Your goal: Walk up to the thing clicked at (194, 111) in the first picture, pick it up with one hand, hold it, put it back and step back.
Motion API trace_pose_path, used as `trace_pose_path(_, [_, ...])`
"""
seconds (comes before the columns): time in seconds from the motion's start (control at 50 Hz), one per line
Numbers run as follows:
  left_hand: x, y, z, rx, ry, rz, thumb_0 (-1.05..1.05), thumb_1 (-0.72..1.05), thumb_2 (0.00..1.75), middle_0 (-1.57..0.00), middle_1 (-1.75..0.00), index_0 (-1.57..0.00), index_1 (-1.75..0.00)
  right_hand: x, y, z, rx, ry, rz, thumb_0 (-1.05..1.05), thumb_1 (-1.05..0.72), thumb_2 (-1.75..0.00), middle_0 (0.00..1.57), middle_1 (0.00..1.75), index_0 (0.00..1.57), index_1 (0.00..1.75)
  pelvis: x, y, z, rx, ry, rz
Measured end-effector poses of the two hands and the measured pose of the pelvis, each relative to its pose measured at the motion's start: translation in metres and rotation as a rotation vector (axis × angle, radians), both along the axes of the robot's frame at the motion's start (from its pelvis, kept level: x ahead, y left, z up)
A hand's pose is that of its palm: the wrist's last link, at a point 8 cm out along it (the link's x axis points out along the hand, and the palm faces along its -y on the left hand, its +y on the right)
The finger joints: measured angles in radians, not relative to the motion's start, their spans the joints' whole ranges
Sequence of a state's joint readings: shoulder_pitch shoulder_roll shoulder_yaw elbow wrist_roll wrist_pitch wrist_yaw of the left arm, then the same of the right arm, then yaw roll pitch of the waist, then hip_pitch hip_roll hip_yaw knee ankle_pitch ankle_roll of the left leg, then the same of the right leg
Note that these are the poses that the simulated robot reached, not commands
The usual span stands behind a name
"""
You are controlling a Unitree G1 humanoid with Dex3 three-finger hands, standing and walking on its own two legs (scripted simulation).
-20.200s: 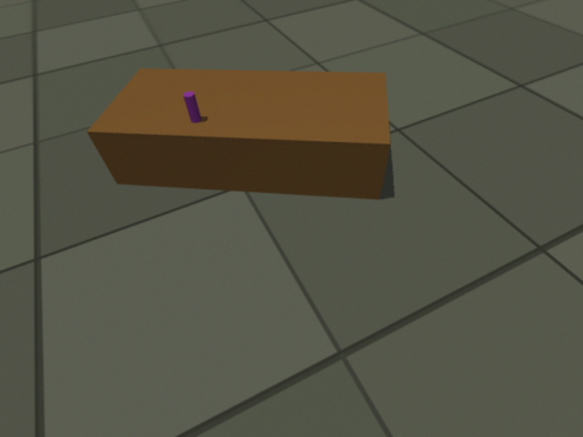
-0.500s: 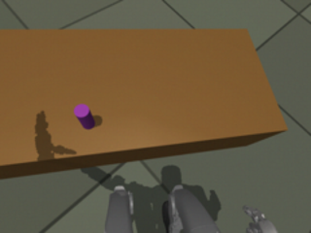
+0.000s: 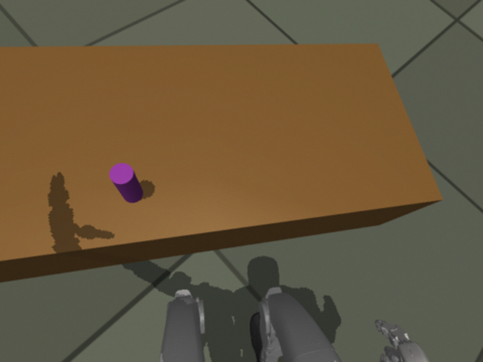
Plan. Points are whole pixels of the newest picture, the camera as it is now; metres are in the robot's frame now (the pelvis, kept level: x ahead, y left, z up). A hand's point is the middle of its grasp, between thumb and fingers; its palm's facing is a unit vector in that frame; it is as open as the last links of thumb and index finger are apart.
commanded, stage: go down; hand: left
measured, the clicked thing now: (127, 184) +0.49 +0.22 -0.26
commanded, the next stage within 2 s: approach in 0.94 s
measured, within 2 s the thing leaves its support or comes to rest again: neither
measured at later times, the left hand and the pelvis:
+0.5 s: hand out of the picture +0.42 +0.41 +0.06, palm faces +0.20 -0.98 +0.00, open 17.3 cm; pelvis +0.00 +0.00 -0.01, yaw +0 degrees
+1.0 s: hand out of the picture +0.42 +0.42 +0.07, palm faces +0.21 -0.98 +0.00, open 17.4 cm; pelvis +0.00 +0.00 +0.00, yaw +0 degrees
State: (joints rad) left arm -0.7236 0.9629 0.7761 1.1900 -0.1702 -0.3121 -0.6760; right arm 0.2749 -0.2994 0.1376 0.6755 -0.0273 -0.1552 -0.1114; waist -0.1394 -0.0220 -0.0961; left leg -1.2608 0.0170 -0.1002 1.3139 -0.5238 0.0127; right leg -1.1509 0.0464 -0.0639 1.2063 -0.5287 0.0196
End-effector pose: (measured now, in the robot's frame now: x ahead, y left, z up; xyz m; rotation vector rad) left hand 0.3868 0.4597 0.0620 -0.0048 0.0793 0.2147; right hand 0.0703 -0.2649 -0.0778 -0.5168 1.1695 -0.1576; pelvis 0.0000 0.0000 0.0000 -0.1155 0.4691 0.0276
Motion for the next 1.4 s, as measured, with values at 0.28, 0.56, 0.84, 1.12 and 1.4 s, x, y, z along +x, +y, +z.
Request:
trace_pose_path(0.28, [0.0,0.001,0.001,-0.002,-0.035,-0.017,-0.01,-0.48,0.06,-0.05,-0.05,-0.04,-0.05,0.005,0.002,-0.002,-0.007,-0.005,0.019,0.0,-0.89,-0.9,0.21,0.3,0.2,0.3,-0.002,0.003,-0.002,-0.005,0.005,0.005])
trace_pose_path(0.56, [0.006,0.004,0.004,0.001,-0.051,-0.006,-0.01,-0.49,0.06,-0.05,-0.06,-0.04,-0.06,-0.003,0.003,-0.008,0.002,0.012,0.011,0.0,-0.89,-0.9,0.21,0.3,0.2,0.3,-0.004,0.001,-0.007,-0.005,0.016,0.001])
trace_pose_path(0.84, [0.009,0.003,0.003,0.005,-0.042,-0.006,-0.01,-0.5,0.06,-0.05,-0.06,-0.04,-0.07,-0.008,0.0,-0.007,-0.005,0.024,-0.003,0.01,-0.89,-0.9,0.21,0.3,0.2,0.3,-0.003,0.0,-0.007,-0.007,0.017,0.001])
trace_pose_path(1.12, [0.0,0.005,-0.002,-0.006,-0.033,-0.006,-0.01,-0.53,0.04,-0.05,-0.06,-0.05,-0.06,0.001,0.002,-0.006,-0.004,0.0,0.011,0.0,-0.89,-0.89,0.21,0.3,0.2,0.3,-0.002,0.002,-0.006,-0.008,0.013,0.003])
trace_pose_path(1.4, [0.016,-0.033,-0.117,-0.048,-0.008,-0.062,-0.01,-0.6,0.01,-0.04,-0.06,-0.05,-0.05,0.0,-0.004,-0.06,-0.01,0.027,0.058,0.0,-0.85,-0.89,0.21,0.3,0.2,0.3,-0.016,0.001,-0.065,-0.019,0.112,-0.018])
